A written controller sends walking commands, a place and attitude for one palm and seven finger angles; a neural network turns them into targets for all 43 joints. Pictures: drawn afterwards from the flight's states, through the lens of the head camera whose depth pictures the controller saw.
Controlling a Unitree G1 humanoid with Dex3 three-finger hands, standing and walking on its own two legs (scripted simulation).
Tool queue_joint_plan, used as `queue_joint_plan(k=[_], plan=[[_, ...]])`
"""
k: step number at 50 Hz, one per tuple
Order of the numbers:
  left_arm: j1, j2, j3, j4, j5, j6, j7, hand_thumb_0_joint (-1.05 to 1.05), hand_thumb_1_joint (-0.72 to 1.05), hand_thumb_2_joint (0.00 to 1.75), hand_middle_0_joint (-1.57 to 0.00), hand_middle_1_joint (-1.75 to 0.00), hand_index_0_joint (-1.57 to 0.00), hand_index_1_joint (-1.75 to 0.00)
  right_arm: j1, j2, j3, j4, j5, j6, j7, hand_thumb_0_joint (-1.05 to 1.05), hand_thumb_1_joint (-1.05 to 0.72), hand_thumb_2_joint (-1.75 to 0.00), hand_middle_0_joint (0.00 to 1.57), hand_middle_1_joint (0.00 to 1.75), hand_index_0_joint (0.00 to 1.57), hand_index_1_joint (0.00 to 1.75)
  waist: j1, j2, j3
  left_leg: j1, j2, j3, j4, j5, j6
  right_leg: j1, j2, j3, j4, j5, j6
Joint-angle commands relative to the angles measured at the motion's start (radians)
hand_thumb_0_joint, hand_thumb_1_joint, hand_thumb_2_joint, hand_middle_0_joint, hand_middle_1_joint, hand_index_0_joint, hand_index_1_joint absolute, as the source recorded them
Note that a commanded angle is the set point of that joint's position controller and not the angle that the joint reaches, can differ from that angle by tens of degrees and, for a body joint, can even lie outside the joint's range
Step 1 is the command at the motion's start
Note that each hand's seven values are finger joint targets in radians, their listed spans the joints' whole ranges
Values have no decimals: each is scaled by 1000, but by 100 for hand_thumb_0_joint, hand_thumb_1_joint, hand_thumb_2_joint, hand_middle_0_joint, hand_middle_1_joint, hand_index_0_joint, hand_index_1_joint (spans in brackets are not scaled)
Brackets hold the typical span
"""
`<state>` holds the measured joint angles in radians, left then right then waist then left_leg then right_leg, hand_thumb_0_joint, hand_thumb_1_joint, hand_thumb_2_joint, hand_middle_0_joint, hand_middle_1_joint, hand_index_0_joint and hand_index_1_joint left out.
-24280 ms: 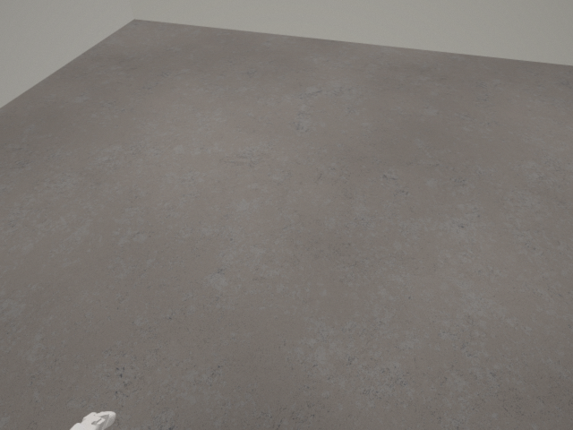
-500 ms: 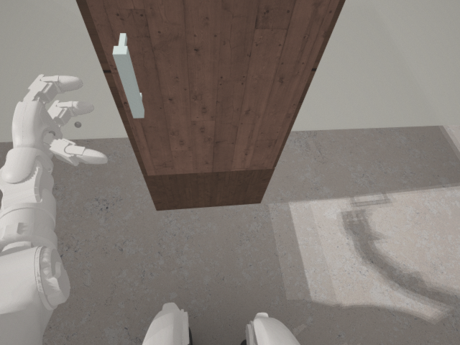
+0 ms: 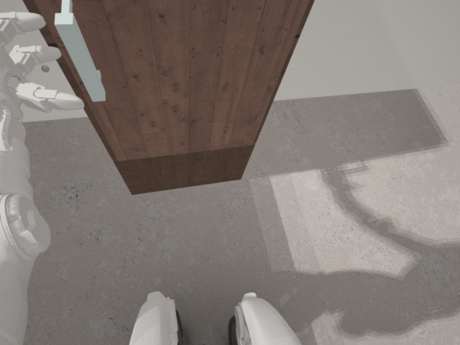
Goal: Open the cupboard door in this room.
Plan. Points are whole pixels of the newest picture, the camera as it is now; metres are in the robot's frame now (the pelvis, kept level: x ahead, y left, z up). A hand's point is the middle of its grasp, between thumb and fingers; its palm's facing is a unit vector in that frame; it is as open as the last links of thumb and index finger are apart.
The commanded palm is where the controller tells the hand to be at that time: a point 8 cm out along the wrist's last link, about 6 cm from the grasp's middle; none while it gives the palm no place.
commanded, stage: move the hooked fingers beside the handle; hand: left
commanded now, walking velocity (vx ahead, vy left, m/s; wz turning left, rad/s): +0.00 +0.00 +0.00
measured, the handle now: (84, 54) +0.58 +0.19 +0.08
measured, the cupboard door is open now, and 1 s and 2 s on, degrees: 0 0 0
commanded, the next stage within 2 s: slide the fingers in behind the handle in 0.76 s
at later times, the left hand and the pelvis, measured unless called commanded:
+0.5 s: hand (38, 79) +0.52 +0.24 +0.09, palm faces +0.09 -1.00 -0.01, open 14.0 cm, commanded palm +0.50 +0.27 +0.08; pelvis +0.01 +0.00 +0.01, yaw +0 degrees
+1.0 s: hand (49, 74) +0.54 +0.23 +0.08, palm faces +0.09 -1.00 +0.00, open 14.0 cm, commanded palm +0.52 +0.26 +0.08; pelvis +0.00 +0.00 +0.00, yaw +0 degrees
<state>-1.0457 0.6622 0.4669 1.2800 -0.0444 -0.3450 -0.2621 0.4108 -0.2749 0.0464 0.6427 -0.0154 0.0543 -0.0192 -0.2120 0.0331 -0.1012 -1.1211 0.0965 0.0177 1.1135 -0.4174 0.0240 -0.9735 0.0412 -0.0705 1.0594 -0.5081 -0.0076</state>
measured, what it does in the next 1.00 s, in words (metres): stands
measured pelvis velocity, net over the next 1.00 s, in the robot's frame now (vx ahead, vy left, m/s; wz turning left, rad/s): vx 0.00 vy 0.00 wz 0.00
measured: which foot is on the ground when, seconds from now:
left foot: down 0.00-1.00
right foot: down 0.00-1.00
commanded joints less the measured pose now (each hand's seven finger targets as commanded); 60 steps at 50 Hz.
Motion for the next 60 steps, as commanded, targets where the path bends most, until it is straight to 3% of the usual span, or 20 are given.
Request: queue_joint_plan(k=[1, 3, 5, 9, 12, 13, 19, 22, 24, 26, 28, 31, 33, 36, 38, 43, 44, 47, 52, 60], plan=[[-376, 305, 53, -189, -9, -62, 4, 0, -50, 30, -30, -120, -30, -120, 209, -199, -66, -45, -11, 2, -10, 0, -90, -90, 20, 30, 20, 30, 18, 172, -535, 570, -34, -92, -79, 390, 12, 46, 36, 30, -130, 327, -9], [-351, 270, 33, -210, -13, -55, -3, 0, -50, 30, -30, -120, -30, -120, 206, -193, -69, -51, -9, 9, -4, 0, -90, -90, 20, 30, 20, 30, 24, 185, -537, 585, -34, -83, -79, 408, 11, 52, 37, 29, -136, 351, -5], [-337, 322, 72, -240, -19, -54, -8, 0, -50, 30, -30, -120, -30, -120, 210, -198, -72, -58, -7, 18, -5, 0, -90, -90, 20, 30, 20, 30, 32, 151, -553, 558, -34, -76, -81, 417, 14, 109, 39, 35, -135, 388, -3], [-340, 291, 63, -295, -36, -69, -18, 0, -50, 30, -30, -120, -30, -120, 205, -191, -75, -56, -2, 22, -3, 0, -90, -90, 20, 30, 20, 30, 30, 153, -551, 582, -35, -73, -83, 425, 15, 110, 43, 34, -143, 399, -2], [-356, 260, 49, -374, -43, -96, -15, 0, -50, 30, -30, -120, -30, -120, 203, -185, -83, -47, -4, 23, -2, 0, -90, -90, 20, 30, 20, 30, 38, 218, -593, 673, -32, -84, -88, 477, 6, 89, 45, 27, -142, 410, -9], [-333, 210, 25, -372, -51, -97, -15, 0, -50, 30, -30, -120, -30, -120, 198, -179, -85, -44, -3, 21, 2, 0, -90, -90, 20, 30, 20, 30, 37, 221, -585, 689, -33, -84, -91, 475, 4, 82, 47, 25, -149, 403, -9], [-323, 175, -14, -272, -52, -63, -12, 0, -50, 30, -30, -120, -30, -120, 185, -185, -80, -30, 4, 27, -4, 0, -90, -90, 20, 30, 20, 30, 6, 147, -428, 608, -36, -82, -114, 376, 11, 52, 43, 23, -177, 343, -5], [-354, 181, -6, -311, -49, -95, 5, 0, -50, 30, -30, -120, -30, -120, 179, -184, -81, -33, -2, 21, -6, 0, -90, -90, 20, 30, 20, 30, 19, 180, -476, 657, -36, -95, -111, 401, 5, 40, 40, 21, -165, 332, -12], [-354, 142, -30, -304, -51, -109, 10, 0, -50, 30, -30, -120, -30, -120, 166, -177, -81, -32, -3, 16, -1, 0, -90, -90, 20, 30, 20, 30, 15, 196, -479, 666, -36, -95, -104, 390, 2, 21, 39, 20, -163, 317, -13], [-364, 173, -9, -285, -49, -116, 15, 0, -50, 30, -30, -120, -30, -120, 170, -185, -79, -29, -5, 15, -3, 0, -90, -90, 20, 30, 20, 30, 14, 171, -471, 652, -35, -104, -106, 385, 3, 27, 39, 19, -156, 310, -15], [-343, 155, -26, -243, -43, -104, 15, 0, -50, 30, -30, -120, -30, -120, 158, -186, -78, -36, -2, 16, -3, 0, -90, -90, 20, 30, 20, 30, 11, 162, -449, 626, -37, -97, -106, 354, 4, 15, 36, 20, -162, 293, -11], [-364, 214, 5, -232, -36, -95, 18, 0, -50, 30, -30, -120, -30, -120, 159, -191, -70, -45, -2, 15, -6, 0, -90, -90, 20, 30, 20, 30, 11, 133, -458, 567, -42, -90, -92, 330, 13, 47, 36, 28, -150, 299, -9], [-397, 209, -13, -219, -31, -92, 17, 0, -50, 30, -30, -120, -30, -120, 153, -189, -67, -47, 0, 14, -8, 0, -90, -90, 20, 30, 20, 30, -4, 134, -446, 548, -40, -88, -86, 303, 14, 27, 34, 33, -152, 278, -4], [-429, 255, 18, -269, -32, -114, 18, 0, -50, 30, -30, -120, -30, -120, 160, -193, -67, -49, -6, 8, -9, 0, -90, -90, 20, 30, 20, 30, 8, 174, -522, 580, -39, -97, -76, 340, 12, 43, 35, 33, -132, 298, -11], [-436, 208, -20, -265, -28, -116, 11, 0, -50, 30, -30, -120, -30, -120, 157, -188, -69, -42, -4, 7, -6, 0, -90, -90, 20, 30, 20, 30, 1, 214, -526, 620, -34, -105, -76, 339, 4, -6, 35, 26, -133, 273, -11], [-402, 231, 1, -203, -33, -73, 5, 0, -50, 30, -30, -120, -30, -120, 174, -195, -68, -32, -2, 11, -10, 0, -90, -90, 20, 30, 20, 30, -2, 155, -500, 562, -34, -98, -76, 316, 12, 13, 36, 27, -143, 273, -6], [-423, 205, -23, -210, -35, -65, 4, 0, -50, 30, -30, -120, -30, -120, 176, -191, -65, -33, -2, 9, -9, 0, -90, -90, 20, 30, 20, 30, -13, 152, -487, 546, -35, -93, -76, 305, 15, 19, 36, 29, -148, 273, -2], [-443, 241, 3, -239, -31, -72, 13, 0, -50, 30, -30, -120, -30, -120, 184, -192, -65, -30, -6, 6, -10, 0, -90, -90, 20, 30, 20, 30, -4, 168, -515, 543, -36, -92, -70, 317, 16, 31, 37, 33, -141, 284, -6], [-406, 235, 18, -262, -30, -87, 24, 0, -50, 30, -30, -120, -30, -120, 194, -188, -71, -27, -10, 2, -2, 0, -90, -90, 20, 30, 20, 30, 11, 185, -541, 572, -34, -91, -70, 359, 11, 40, 40, 27, -134, 311, -8], [-424, 125, -57, -249, -25, -71, 51, 0, -50, 30, -30, -120, -30, -120, 201, -185, -78, -15, -12, 5, 7, 0, -90, -90, 20, 30, 20, 30, -17, 171, -483, 591, -33, -103, -84, 318, 8, -19, 41, 17, -151, 262, -9]])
